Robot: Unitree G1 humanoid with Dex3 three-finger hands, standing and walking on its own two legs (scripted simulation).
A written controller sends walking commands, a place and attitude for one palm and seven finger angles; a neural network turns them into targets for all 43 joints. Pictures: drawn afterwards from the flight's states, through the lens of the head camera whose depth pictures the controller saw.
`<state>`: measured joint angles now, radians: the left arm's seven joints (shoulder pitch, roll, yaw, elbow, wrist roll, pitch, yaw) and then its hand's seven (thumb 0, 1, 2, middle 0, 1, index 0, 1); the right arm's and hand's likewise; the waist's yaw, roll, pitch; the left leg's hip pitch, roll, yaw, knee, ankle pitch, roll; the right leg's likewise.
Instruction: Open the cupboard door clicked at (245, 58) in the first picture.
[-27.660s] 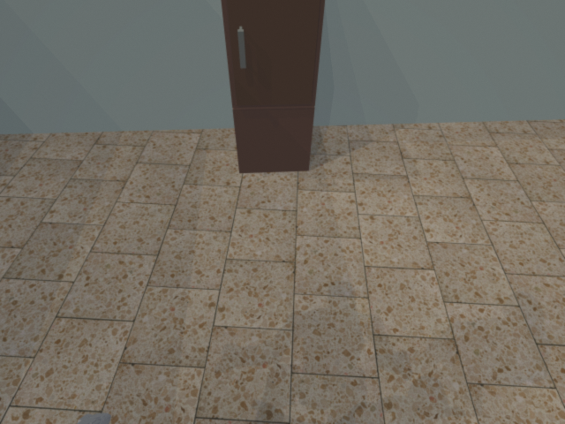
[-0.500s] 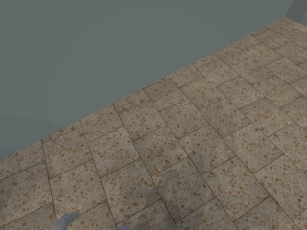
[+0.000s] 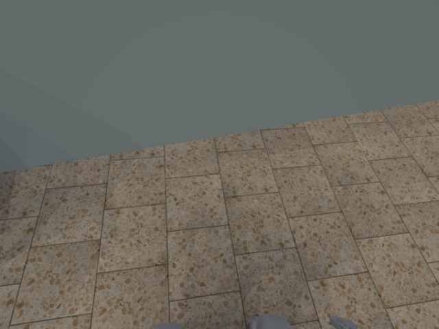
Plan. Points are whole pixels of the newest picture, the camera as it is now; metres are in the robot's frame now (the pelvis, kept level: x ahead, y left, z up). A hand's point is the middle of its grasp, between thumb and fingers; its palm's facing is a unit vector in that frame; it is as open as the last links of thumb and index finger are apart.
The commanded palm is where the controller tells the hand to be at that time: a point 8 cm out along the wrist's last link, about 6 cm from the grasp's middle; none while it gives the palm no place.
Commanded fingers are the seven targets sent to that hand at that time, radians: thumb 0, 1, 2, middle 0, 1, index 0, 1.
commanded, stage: turn to face it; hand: left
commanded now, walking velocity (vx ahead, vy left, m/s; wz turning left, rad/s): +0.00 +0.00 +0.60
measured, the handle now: out of the picture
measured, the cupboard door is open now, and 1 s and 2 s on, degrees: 54 54 54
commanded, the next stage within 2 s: take the last steps up to it in 1.94 s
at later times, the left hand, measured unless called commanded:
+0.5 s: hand out of the picture +0.03 +0.14 -0.14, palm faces +0.30 -0.92 -0.24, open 7.3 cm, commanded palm none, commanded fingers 0.00 0.90 0.90 -0.20 -0.30 -0.20 -0.30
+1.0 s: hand out of the picture -0.01 +0.18 -0.14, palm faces +0.55 -0.79 -0.27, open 7.4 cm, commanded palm none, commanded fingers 0.00 0.90 0.90 -0.20 -0.30 -0.20 -0.30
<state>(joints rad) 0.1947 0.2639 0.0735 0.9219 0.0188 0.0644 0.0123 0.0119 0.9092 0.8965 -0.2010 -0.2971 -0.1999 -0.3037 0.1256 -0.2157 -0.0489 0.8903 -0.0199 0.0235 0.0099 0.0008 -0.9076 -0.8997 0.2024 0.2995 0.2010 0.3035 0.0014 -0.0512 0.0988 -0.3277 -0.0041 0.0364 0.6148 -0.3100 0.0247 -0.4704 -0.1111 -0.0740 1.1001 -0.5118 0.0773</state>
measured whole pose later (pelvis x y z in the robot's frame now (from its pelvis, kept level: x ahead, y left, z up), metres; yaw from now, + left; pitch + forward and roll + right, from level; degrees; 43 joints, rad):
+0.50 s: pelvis +0.01 -0.06 +0.01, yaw +18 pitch +0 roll +2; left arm 0.21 0.17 0.03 0.88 0.02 0.01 0.02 0.01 0.91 0.90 -0.20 -0.30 -0.20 -0.30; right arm 0.14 -0.25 -0.08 0.94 -0.01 0.08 0.03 0.00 -0.91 -0.90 0.20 0.30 0.20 0.30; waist -0.02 -0.01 0.11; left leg -0.46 0.02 0.03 0.99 -0.44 -0.07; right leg -0.21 -0.12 -0.20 0.52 -0.31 -0.01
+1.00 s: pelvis +0.01 -0.06 +0.01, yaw +35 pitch +2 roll +0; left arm 0.12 0.25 0.06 0.86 0.01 0.04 0.00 0.01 0.91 0.90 -0.20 -0.30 -0.20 -0.30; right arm 0.17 -0.22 -0.05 0.92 -0.02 0.04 0.01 0.00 -0.90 -0.90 0.21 0.30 0.20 0.30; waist -0.02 0.01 0.09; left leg -0.33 -0.03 -0.10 0.52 -0.23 -0.01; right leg -0.39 -0.05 -0.01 0.78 -0.41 0.08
